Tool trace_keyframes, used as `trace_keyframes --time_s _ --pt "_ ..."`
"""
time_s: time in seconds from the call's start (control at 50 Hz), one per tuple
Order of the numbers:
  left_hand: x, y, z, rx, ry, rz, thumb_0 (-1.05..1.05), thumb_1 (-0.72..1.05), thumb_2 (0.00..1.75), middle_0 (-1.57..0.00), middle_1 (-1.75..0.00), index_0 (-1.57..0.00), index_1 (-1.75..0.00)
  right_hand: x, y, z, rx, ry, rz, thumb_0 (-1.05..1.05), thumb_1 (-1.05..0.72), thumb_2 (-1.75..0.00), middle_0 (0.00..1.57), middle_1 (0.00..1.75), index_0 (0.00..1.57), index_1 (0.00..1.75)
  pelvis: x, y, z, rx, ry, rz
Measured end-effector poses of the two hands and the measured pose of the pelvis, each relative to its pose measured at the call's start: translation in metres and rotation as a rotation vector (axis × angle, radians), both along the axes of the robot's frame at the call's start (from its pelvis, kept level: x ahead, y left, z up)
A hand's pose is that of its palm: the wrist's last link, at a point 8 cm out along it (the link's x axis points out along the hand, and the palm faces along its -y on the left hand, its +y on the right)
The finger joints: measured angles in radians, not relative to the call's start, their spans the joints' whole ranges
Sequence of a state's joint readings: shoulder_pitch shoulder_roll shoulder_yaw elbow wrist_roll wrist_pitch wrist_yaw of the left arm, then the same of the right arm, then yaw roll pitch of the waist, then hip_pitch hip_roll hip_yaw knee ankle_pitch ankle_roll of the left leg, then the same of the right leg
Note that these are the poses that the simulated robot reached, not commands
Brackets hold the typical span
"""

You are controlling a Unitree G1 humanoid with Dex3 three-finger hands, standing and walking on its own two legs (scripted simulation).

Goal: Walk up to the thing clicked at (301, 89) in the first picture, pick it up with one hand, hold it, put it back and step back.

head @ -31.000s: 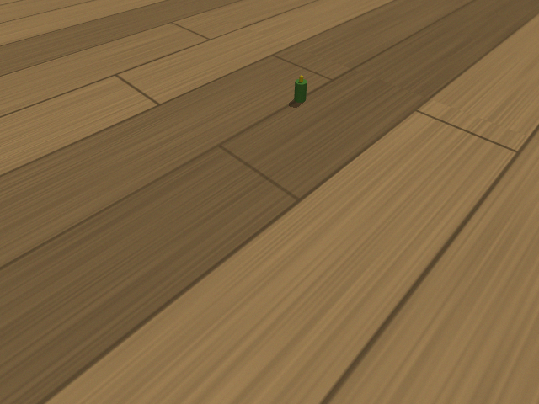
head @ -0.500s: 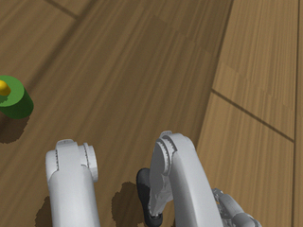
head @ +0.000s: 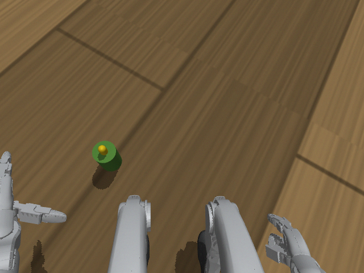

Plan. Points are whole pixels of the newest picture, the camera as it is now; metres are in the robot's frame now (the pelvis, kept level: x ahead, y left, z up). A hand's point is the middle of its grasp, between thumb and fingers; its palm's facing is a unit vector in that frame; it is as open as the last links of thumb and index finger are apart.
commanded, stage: home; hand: left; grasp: from the side
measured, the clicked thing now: (106, 155) +0.48 +0.27 -0.42
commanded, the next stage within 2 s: none
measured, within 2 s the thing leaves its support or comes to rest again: neither
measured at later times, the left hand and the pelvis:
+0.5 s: hand (26, 213) +0.25 +0.23 +0.10, palm faces +0.19 -0.92 -0.35, open 17.2 cm; pelvis +0.06 +0.01 +0.18, yaw +3 degrees
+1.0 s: hand (21, 240) +0.22 +0.20 +0.15, palm faces +0.19 -0.94 -0.30, open 17.4 cm; pelvis +0.07 +0.00 +0.21, yaw +4 degrees
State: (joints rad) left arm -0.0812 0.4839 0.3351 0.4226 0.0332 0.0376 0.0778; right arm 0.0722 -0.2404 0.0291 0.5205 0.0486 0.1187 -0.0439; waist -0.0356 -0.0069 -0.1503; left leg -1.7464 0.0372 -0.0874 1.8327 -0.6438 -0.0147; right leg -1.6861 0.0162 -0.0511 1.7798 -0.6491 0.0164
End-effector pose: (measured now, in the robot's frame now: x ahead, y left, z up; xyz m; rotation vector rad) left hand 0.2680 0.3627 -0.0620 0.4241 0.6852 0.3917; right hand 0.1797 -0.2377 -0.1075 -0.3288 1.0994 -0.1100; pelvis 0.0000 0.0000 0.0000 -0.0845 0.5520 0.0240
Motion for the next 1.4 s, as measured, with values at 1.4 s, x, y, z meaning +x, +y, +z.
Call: trace_keyframes --time_s 1.4 --pt "-0.074 -0.128 0.246 -0.227 0.019 -0.035 -0.01 -0.54 0.05 -0.05 -0.05 -0.06 -0.06 0.044 0.008 0.248 0.016 -0.431 -0.032 0.01 -0.9 -0.9 0.21 0.3 0.21 0.3 0.064 -0.003 0.208 0.069 -0.422 0.05"
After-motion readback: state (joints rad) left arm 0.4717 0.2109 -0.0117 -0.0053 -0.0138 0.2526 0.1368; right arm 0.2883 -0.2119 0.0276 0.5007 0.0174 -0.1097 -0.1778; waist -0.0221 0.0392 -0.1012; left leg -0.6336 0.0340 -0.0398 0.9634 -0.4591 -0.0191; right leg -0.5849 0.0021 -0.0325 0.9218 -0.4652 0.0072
